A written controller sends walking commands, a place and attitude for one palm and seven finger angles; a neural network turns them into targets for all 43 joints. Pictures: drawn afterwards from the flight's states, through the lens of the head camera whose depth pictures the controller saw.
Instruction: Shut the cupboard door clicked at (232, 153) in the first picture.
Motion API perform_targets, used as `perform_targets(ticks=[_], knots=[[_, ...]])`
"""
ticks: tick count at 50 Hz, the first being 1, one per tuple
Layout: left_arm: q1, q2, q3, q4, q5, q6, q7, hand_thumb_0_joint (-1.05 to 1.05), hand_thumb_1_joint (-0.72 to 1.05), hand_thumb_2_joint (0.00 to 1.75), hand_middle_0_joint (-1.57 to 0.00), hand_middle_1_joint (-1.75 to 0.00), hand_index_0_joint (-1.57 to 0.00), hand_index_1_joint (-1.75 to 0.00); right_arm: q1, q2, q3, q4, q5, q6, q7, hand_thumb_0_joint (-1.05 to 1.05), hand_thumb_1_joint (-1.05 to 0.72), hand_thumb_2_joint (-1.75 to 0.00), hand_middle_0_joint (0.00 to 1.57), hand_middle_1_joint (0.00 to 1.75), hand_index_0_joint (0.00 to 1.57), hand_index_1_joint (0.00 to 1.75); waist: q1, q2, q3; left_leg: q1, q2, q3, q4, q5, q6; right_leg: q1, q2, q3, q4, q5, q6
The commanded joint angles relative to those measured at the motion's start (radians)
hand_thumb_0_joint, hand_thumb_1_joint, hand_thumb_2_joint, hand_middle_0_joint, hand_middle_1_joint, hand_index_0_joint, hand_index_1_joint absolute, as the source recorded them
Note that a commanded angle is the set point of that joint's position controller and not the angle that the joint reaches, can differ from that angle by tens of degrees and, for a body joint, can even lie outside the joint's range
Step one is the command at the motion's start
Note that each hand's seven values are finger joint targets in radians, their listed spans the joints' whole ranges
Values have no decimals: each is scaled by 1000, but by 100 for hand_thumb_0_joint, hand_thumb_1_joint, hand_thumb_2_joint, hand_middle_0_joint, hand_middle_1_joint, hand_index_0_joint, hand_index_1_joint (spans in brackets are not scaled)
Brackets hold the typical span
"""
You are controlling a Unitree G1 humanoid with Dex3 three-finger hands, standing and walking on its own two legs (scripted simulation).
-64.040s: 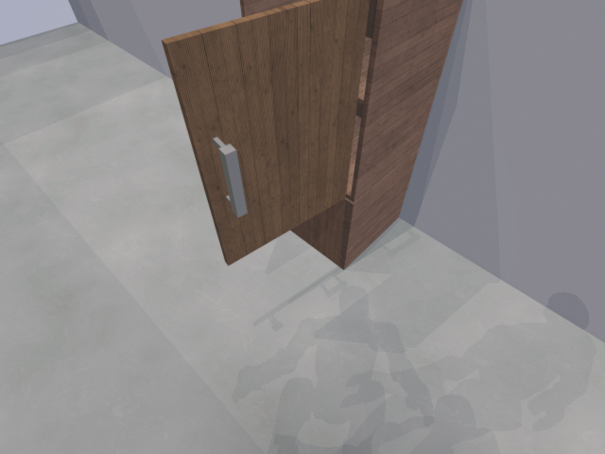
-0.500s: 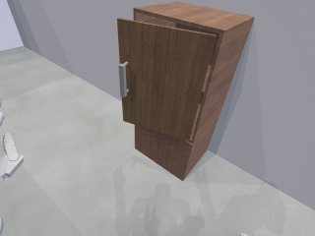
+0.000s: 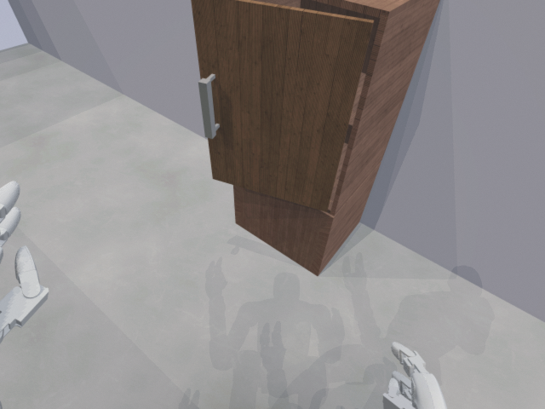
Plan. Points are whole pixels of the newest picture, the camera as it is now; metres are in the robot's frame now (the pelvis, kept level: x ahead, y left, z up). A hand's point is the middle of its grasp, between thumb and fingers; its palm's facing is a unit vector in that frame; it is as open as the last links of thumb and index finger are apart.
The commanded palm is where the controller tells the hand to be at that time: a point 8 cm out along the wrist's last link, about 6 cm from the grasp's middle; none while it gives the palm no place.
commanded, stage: let the arm hang, fingers relaxed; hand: left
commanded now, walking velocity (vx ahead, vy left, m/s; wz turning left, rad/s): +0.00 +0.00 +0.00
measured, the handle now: (211, 106) +0.90 +0.20 -0.03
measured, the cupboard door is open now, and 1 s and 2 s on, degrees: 17 17 17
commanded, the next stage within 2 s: look to check the result in 1.10 s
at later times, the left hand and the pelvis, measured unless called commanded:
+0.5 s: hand out of the picture -0.08 +0.17 -0.18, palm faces +0.03 -0.99 -0.16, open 7.2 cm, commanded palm none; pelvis +0.00 +0.00 +0.00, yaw +1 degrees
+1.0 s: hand out of the picture +0.01 +0.15 -0.18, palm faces +0.02 -0.99 -0.16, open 7.4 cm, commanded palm none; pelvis +0.01 -0.01 +0.00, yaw -1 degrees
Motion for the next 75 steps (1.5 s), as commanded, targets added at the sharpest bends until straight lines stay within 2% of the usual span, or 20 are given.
perform_targets(ticks=[1,2,3,5,7,10,12,13,14,16,17,20,24,28,31,35,42,52,64,75], knots=[[-110,12,-272,605,76,157,-136,0,90,90,-20,-30,-20,-30,-72,-288,-110,85,11,-26,71,0,-90,-90,20,30,20,30,11,53,-98,182,125,-62,203,190,-4,-199,-161,97,44,339,-43],[-147,12,-284,626,85,163,-142,0,90,90,-20,-30,-20,-30,-55,-300,-110,95,1,-1,71,0,-90,-90,20,30,20,30,20,21,-90,135,133,-77,206,107,-2,-210,-147,88,59,243,-43],[-178,22,-285,673,89,161,-146,0,90,90,-20,-30,-20,-30,-44,-298,-102,91,-3,17,70,0,-90,-90,20,30,20,30,23,-74,-59,117,134,-92,206,136,14,-223,-132,85,77,230,-44],[-228,34,-298,770,84,165,-146,0,90,90,-20,-30,-20,-30,-60,-298,-85,92,-9,48,67,0,-90,-90,20,30,20,30,25,-181,-12,85,116,-113,201,113,32,-226,-137,88,51,199,-51],[-284,22,-315,894,82,173,-141,0,90,90,-20,-30,-20,-30,-59,-273,-76,119,-19,83,68,0,-90,-90,20,30,20,30,12,-214,49,113,72,-105,226,-12,19,-307,-172,130,-17,58,-87],[-337,-1,-341,1067,78,197,-128,0,90,90,-20,-30,-20,-30,-22,-210,-64,175,-34,135,65,0,-90,-90,20,30,20,30,-12,-110,139,168,44,-63,250,-145,-5,-417,-202,162,-103,-157,-121],[-348,-5,-348,1166,78,200,-127,0,90,90,-20,-30,-20,-30,18,-191,-62,221,-34,146,64,0,-90,-90,20,30,20,30,-24,-3,173,194,55,-72,205,-180,-7,-445,-180,158,-104,-241,-112],[-332,-2,-349,1214,79,199,-127,0,90,90,-20,-30,-20,-30,41,-195,-60,240,-34,144,64,0,-90,-90,20,30,20,30,-22,51,170,178,75,-111,133,-170,1,-407,-146,137,-72,-239,-92],[-296,-23,-348,1266,74,198,-129,0,90,90,-20,-30,-20,-30,53,-194,-58,261,-35,137,62,0,-90,-90,20,30,20,30,-9,131,165,121,101,-177,25,-215,17,-335,-103,105,-25,-218,-65],[-184,-55,-336,1368,67,197,-131,0,90,90,-20,-30,-20,-30,49,-222,-65,296,-38,125,50,0,-90,-90,20,30,20,30,44,303,92,15,165,-308,-184,-426,53,-130,-45,32,92,-118,-36],[-140,-64,-336,1415,69,195,-134,0,90,90,-20,-30,-20,-30,48,-224,-69,311,-34,121,44,0,-90,-90,20,30,20,30,60,317,50,15,171,-318,-227,-472,59,-80,-39,18,111,-97,-34],[-79,-94,-344,1512,71,186,-137,0,90,90,-20,-30,-20,-30,59,-198,-70,356,-23,118,36,0,-90,-90,20,30,20,30,71,170,-15,66,148,-238,-203,-382,54,-14,-58,32,4,-41,-38],[-94,-98,-353,1572,68,164,-130,0,90,90,-20,-30,-20,-30,97,-175,-75,421,-14,116,33,0,-90,-90,20,30,20,30,38,35,13,185,106,-140,-88,-159,28,-81,-104,89,-119,20,-54],[-97,-105,-361,1606,66,158,-119,0,90,90,-20,-30,-20,-30,121,-158,-74,464,-9,123,33,0,-90,-90,20,30,20,30,18,-14,66,254,109,-111,-44,-73,23,-162,-113,95,-158,8,-52],[-92,-125,-366,1624,67,163,-112,0,90,90,-20,-30,-20,-30,121,-139,-72,481,-12,130,33,0,-90,-90,20,30,20,30,13,-31,126,240,109,-103,-52,-106,21,-194,-113,95,-166,-34,-49],[-88,-130,-366,1630,70,166,-110,0,90,90,-20,-30,-20,-30,112,-129,-72,488,-15,135,35,0,-90,-90,20,30,20,30,14,-18,166,218,105,-100,-66,-154,18,-222,-109,102,-166,-90,-47],[-111,-136,-364,1616,73,167,-109,0,90,90,-20,-30,-20,-30,93,-115,-67,488,-19,131,39,0,-90,-90,20,30,20,30,20,0,194,202,102,-102,-79,-147,17,-226,-109,101,-153,-67,-41],[-150,-134,-357,1600,68,162,-109,0,90,90,-20,-30,-20,-30,80,-112,-58,487,-21,115,35,0,-90,-90,20,30,20,30,29,35,113,232,106,-91,-54,15,17,-114,-118,94,-140,98,-34],[-146,-136,-358,1605,65,161,-102,0,90,90,-20,-30,-20,-30,91,-107,-55,498,-15,115,30,0,-90,-90,20,30,20,30,29,-8,96,258,114,-70,-19,105,20,-69,-123,89,-146,221,-28],[-135,-136,-361,1618,66,162,-102,0,90,90,-20,-30,-20,-30,83,-117,-55,502,-15,117,28,0,-90,-90,20,30,20,30,26,-1,113,274,116,-73,-35,82,23,-74,-118,93,-153,183,-29]])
